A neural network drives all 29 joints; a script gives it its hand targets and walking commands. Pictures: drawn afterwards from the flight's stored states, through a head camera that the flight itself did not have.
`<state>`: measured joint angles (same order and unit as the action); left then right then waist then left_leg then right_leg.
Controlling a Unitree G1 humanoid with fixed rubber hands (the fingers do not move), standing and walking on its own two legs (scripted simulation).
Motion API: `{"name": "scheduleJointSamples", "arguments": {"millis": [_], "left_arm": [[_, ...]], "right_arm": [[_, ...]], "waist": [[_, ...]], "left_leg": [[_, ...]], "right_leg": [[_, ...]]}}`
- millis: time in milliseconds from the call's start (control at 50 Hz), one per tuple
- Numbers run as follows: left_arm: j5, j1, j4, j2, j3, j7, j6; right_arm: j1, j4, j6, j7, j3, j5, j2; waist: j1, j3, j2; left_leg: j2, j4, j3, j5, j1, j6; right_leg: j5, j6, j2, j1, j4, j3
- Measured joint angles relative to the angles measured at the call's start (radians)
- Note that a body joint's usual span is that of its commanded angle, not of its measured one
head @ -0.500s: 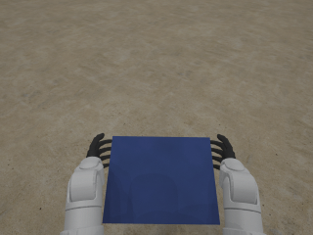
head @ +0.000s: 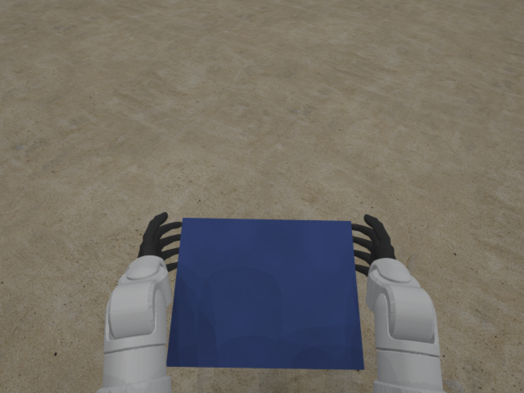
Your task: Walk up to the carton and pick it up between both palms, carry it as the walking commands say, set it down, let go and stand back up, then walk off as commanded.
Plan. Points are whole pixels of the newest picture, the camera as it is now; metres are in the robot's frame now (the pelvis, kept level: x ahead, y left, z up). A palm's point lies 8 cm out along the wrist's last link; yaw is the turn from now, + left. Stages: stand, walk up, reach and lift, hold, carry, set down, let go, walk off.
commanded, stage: carry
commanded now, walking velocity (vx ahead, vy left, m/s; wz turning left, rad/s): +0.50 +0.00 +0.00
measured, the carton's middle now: (264, 293) +0.28 +0.00 -0.04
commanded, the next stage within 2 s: none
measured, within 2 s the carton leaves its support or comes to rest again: neither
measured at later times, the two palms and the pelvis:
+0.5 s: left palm (166, 149) +0.52 +0.19 +0.07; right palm (338, 149) +0.53 -0.14 +0.07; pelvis +0.24 +0.02 -0.01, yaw +1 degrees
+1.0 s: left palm (185, 63) +0.83 +0.20 +0.08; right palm (312, 67) +0.84 -0.13 +0.07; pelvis +0.56 +0.02 -0.02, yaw +3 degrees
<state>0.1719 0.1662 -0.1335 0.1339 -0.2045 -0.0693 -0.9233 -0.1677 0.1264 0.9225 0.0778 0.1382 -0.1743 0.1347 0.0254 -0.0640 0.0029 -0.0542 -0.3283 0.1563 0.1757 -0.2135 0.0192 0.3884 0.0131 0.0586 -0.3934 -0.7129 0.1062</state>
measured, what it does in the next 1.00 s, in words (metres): walks ahead: right foot, then left foot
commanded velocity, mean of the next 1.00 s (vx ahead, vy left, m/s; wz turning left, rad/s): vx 0.50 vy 0.00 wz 0.00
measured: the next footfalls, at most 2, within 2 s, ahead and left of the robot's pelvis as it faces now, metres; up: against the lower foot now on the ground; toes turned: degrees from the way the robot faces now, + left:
right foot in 0.14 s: +0.14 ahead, -0.13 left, +0.00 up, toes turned -9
left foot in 0.54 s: +0.42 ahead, +0.14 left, +0.00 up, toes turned +12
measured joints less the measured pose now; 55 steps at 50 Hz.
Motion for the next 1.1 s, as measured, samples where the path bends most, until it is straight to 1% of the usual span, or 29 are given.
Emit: {"name": "scheduleJointSamples", "arguments": {"millis": [40, 60, 120, 140, 160, 180, 220, 240, 280, 320, 400, 460, 500, 520, 540, 560, 600, 640, 660, 700, 760, 860, 940, 980, 1000, 1020, 1040, 1080, 1100], "left_arm": [[-0.012, 0.002, -0.072, 0.001, 0.008, -0.006, -0.030], [-0.006, 0.008, -0.079, 0.001, 0.008, -0.003, -0.041], [0.023, 0.024, -0.023, 0.004, 0.003, 0.010, -0.053], [0.023, 0.022, -0.015, 0.004, 0.008, 0.008, -0.060], [0.020, 0.020, -0.004, 0.004, 0.020, 0.010, -0.065], [0.021, 0.019, 0.017, 0.004, 0.030, 0.015, -0.065], [0.027, 0.019, 0.060, 0.004, 0.032, 0.024, -0.062], [0.025, 0.013, 0.058, 0.003, 0.032, 0.021, -0.065], [0.010, -0.003, 0.004, 0.001, 0.032, 0.008, -0.080], [0.014, 0.007, -0.005, 0.002, 0.019, 0.014, -0.075], [0.014, 0.025, -0.053, 0.005, 0.019, 0.013, -0.089], [0.015, 0.034, -0.085, 0.006, 0.023, 0.013, -0.113], [0.019, 0.033, -0.100, 0.006, 0.022, 0.016, -0.134], [0.020, 0.032, -0.110, 0.006, 0.020, 0.015, -0.146], [0.023, 0.036, -0.113, 0.006, 0.012, 0.016, -0.156], [0.025, 0.045, -0.103, 0.006, -0.004, 0.014, -0.158], [0.015, 0.053, -0.100, 0.009, -0.015, -0.019, -0.180], [0.000, 0.045, -0.114, 0.007, -0.004, -0.046, -0.209], [-0.005, 0.042, -0.122, 0.007, 0.003, -0.053, -0.221], [-0.014, 0.042, -0.141, 0.007, 0.014, -0.063, -0.240], [-0.019, 0.057, -0.161, 0.010, 0.021, -0.074, -0.250], [-0.003, 0.082, -0.172, 0.015, 0.016, -0.068, -0.261], [0.005, 0.087, -0.172, 0.016, 0.011, -0.063, -0.273], [0.006, 0.095, -0.165, 0.018, 0.008, -0.063, -0.279], [0.006, 0.104, -0.158, 0.020, 0.006, -0.063, -0.280], [0.005, 0.112, -0.138, 0.022, 0.008, -0.065, -0.270], [0.005, 0.120, -0.116, 0.025, 0.011, -0.068, -0.260], [0.012, 0.123, -0.080, 0.026, 0.008, -0.061, -0.249], [0.011, 0.117, -0.072, 0.024, 0.007, -0.060, -0.249]], "right_arm": [[-0.003, 0.077, 0.036, 0.006, -0.010, 0.006, 0.001], [-0.009, 0.083, 0.046, 0.001, -0.010, -0.003, 0.002], [-0.023, 0.018, 0.049, -0.016, -0.003, -0.049, 0.004], [-0.019, 0.011, 0.054, -0.015, -0.002, -0.056, 0.003], [-0.014, 0.006, 0.058, -0.013, 0.007, -0.060, 0.002], [-0.008, -0.005, 0.060, -0.012, 0.021, -0.062, 0.000], [-0.004, -0.029, 0.070, -0.015, 0.040, -0.058, 0.000], [-0.004, -0.023, 0.081, -0.013, 0.038, -0.051, 0.000], [-0.005, 0.029, 0.110, -0.003, 0.024, -0.026, 0.000], [-0.025, 0.028, 0.104, -0.008, 0.022, -0.032, 0.003], [-0.042, 0.064, 0.101, 0.008, 0.008, -0.048, 0.006], [-0.044, 0.100, 0.122, 0.012, 0.006, -0.047, 0.007], [-0.044, 0.113, 0.143, 0.011, 0.003, -0.045, 0.007], [-0.049, 0.117, 0.155, 0.010, 0.001, -0.044, 0.008], [-0.058, 0.108, 0.160, 0.007, 0.001, -0.045, 0.010], [-0.067, 0.086, 0.157, 0.005, -0.001, -0.045, 0.012], [-0.065, 0.074, 0.172, 0.006, -0.007, -0.035, 0.012], [-0.054, 0.087, 0.201, 0.012, -0.015, -0.030, 0.009], [-0.047, 0.101, 0.214, 0.015, -0.016, -0.029, 0.008], [-0.042, 0.129, 0.237, 0.031, -0.019, -0.022, 0.007], [-0.053, 0.156, 0.249, 0.057, -0.015, -0.012, 0.009], [-0.074, 0.161, 0.252, 0.044, 0.000, -0.019, 0.013], [-0.089, 0.155, 0.269, 0.035, 0.002, -0.034, 0.016], [-0.095, 0.154, 0.279, 0.033, 0.008, -0.040, 0.018], [-0.099, 0.155, 0.283, 0.032, 0.013, -0.042, 0.018], [-0.104, 0.150, 0.280, 0.030, 0.023, -0.045, 0.016], [-0.106, 0.141, 0.276, 0.027, 0.033, -0.046, 0.012], [-0.104, 0.121, 0.276, 0.039, 0.039, -0.040, 0.012], [-0.101, 0.116, 0.280, 0.044, 0.042, -0.039, 0.017]], "waist": [[-0.005, 0.014, -0.007], [-0.010, 0.012, -0.009], [-0.026, -0.014, -0.009], [-0.027, -0.023, -0.010], [-0.026, -0.030, -0.030], [-0.027, -0.039, -0.045], [-0.028, -0.043, -0.038], [-0.028, -0.036, -0.032], [-0.027, -0.015, -0.022], [-0.026, -0.009, -0.012], [-0.028, -0.003, -0.006], [-0.027, -0.006, -0.009], [-0.027, -0.013, -0.005], [-0.026, -0.016, -0.005], [-0.023, -0.020, -0.001], [-0.014, -0.017, 0.022], [-0.007, 0.000, 0.035], [-0.013, 0.026, 0.026], [-0.014, 0.037, 0.021], [-0.016, 0.055, 0.015], [-0.013, 0.066, 0.009], [-0.015, 0.045, 0.007], [-0.019, 0.020, -0.007], [-0.022, 0.007, -0.020], [-0.024, 0.000, -0.026], [-0.031, -0.002, -0.051], [-0.037, 0.001, -0.067], [-0.044, 0.014, -0.047], [-0.041, 0.026, -0.036]], "left_leg": [[-0.005, 0.030, -0.005, -0.002, 0.023, -0.006], [-0.007, 0.035, -0.006, 0.005, 0.034, -0.011], [-0.013, -0.023, -0.005, 0.074, 0.055, -0.030], [-0.017, -0.077, -0.009, 0.117, 0.051, -0.036], [-0.034, -0.158, -0.020, 0.169, 0.031, -0.036], [-0.043, -0.261, -0.030, 0.215, -0.006, -0.028], [-0.023, -0.453, -0.051, 0.292, -0.094, -0.008], [-0.016, -0.521, -0.054, 0.296, -0.138, -0.006], [-0.016, -0.573, -0.052, 0.253, -0.213, -0.010], [-0.024, -0.539, -0.050, 0.192, -0.271, -0.021], [-0.035, -0.377, -0.040, 0.070, -0.336, -0.033], [-0.035, -0.240, -0.008, -0.019, -0.333, -0.029], [-0.026, -0.162, 0.032, -0.063, -0.294, -0.023], [-0.019, -0.130, 0.052, -0.063, -0.261, -0.021], [-0.011, -0.127, 0.062, -0.101, -0.239, -0.008], [0.002, -0.178, 0.071, -0.097, -0.244, 0.017], [0.010, -0.222, 0.069, -0.030, -0.232, 0.047], [0.006, -0.177, 0.066, -0.009, -0.181, 0.046], [0.007, -0.142, 0.064, -0.012, -0.151, 0.040], [0.011, -0.074, 0.060, -0.017, -0.092, 0.039], [0.019, 0.002, 0.050, -0.009, -0.012, 0.036], [0.030, 0.076, 0.034, 0.046, 0.125, 0.012], [0.021, 0.073, 0.024, 0.139, 0.230, -0.023], [0.005, 0.025, 0.016, 0.212, 0.266, -0.046], [-0.010, -0.040, 0.013, 0.264, 0.265, -0.056], [-0.044, -0.149, 0.012, 0.315, 0.237, -0.058], [-0.068, -0.301, -0.006, 0.292, 0.179, -0.051], [-0.034, -0.616, -0.060, 0.306, 0.024, -0.034], [-0.017, -0.725, -0.072, 0.293, -0.048, -0.025]], "right_leg": [[-0.031, -0.003, -0.007, -0.011, 0.070, 0.009], [-0.054, -0.003, -0.008, -0.009, 0.112, 0.016], [-0.152, -0.001, -0.014, 0.049, 0.290, 0.062], [-0.214, -0.014, -0.016, 0.075, 0.327, 0.072], [-0.264, -0.032, -0.024, 0.084, 0.316, 0.085], [-0.245, -0.044, -0.029, 0.084, 0.286, 0.094], [-0.179, -0.054, -0.018, 0.103, 0.265, 0.089], [-0.165, -0.051, -0.013, 0.120, 0.277, 0.085], [-0.168, -0.038, -0.005, 0.163, 0.325, 0.076], [-0.173, -0.030, 0.002, 0.209, 0.381, 0.070], [-0.156, -0.006, 0.016, 0.303, 0.460, 0.068], [-0.103, 0.024, 0.027, 0.370, 0.464, 0.070], [-0.039, 0.050, 0.042, 0.404, 0.422, 0.064], [0.009, 0.064, 0.052, 0.411, 0.369, 0.059], [0.065, 0.073, 0.068, 0.399, 0.281, 0.053], [0.093, 0.075, 0.091, 0.362, 0.155, 0.031], [0.091, 0.059, 0.057, 0.231, -0.140, -0.040], [0.056, 0.038, 0.024, 0.098, -0.345, -0.046], [0.021, 0.029, 0.019, 0.043, -0.384, -0.035], [-0.038, 0.018, 0.020, -0.043, -0.365, -0.019], [-0.079, 0.018, 0.024, -0.124, -0.230, -0.012], [-0.209, 0.019, 0.038, -0.166, 0.017, 0.006], [-0.289, 0.000, 0.025, -0.132, 0.159, 0.043], [-0.299, -0.013, 0.011, -0.088, 0.212, 0.078], [-0.295, -0.026, 0.000, -0.059, 0.236, 0.097], [-0.289, -0.061, -0.018, -0.053, 0.205, 0.113], [-0.251, -0.083, -0.028, -0.055, 0.161, 0.126], [-0.186, -0.097, -0.017, -0.045, 0.129, 0.120], [-0.178, -0.085, -0.010, -0.023, 0.146, 0.118]]}}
